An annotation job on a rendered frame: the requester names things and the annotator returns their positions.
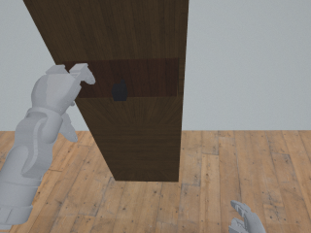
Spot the cabinet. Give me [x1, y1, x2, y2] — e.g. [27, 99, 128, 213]
[23, 0, 190, 183]

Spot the left robot hand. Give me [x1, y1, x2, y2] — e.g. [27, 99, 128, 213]
[31, 63, 95, 143]

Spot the handle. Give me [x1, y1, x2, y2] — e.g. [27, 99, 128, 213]
[111, 79, 128, 101]

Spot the right robot hand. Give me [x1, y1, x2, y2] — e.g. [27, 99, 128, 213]
[228, 200, 266, 233]

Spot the drawer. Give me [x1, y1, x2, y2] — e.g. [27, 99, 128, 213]
[62, 57, 178, 98]

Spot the robot left forearm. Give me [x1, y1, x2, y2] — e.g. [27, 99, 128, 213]
[0, 107, 63, 230]

